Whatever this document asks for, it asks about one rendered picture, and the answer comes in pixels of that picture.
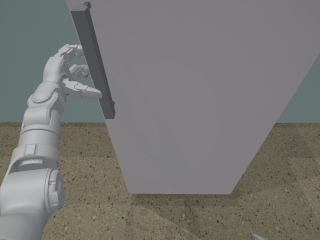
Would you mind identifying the handle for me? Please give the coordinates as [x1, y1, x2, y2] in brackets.
[70, 1, 116, 119]

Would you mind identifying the fridge door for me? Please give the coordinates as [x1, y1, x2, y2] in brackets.
[66, 0, 320, 195]

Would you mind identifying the robot left forearm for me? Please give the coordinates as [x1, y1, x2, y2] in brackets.
[0, 82, 67, 215]

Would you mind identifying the left robot hand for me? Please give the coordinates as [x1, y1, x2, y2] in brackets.
[42, 44, 103, 100]

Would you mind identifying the robot left upper arm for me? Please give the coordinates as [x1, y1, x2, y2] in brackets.
[0, 168, 65, 240]

